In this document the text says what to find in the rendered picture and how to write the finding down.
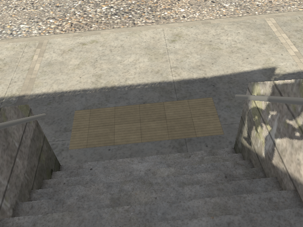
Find stairs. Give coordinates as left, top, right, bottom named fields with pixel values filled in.
left=0, top=148, right=303, bottom=227

